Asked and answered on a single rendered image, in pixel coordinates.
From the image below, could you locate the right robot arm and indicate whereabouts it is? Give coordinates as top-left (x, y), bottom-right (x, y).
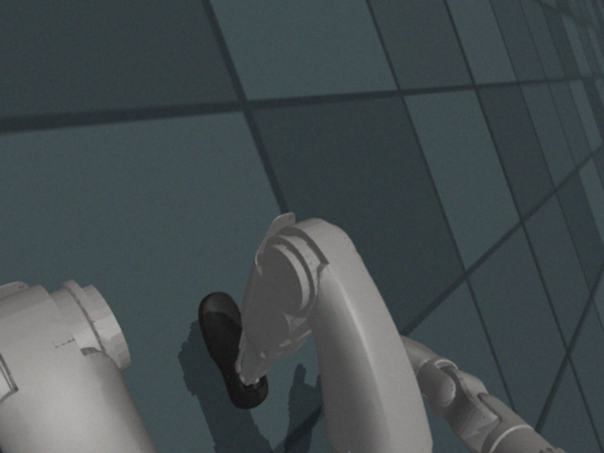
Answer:
top-left (416, 357), bottom-right (566, 453)

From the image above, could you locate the right robot hand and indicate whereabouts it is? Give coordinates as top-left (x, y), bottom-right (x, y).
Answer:
top-left (399, 334), bottom-right (439, 377)

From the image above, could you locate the right robot foot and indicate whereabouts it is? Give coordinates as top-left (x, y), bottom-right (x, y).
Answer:
top-left (198, 292), bottom-right (268, 409)

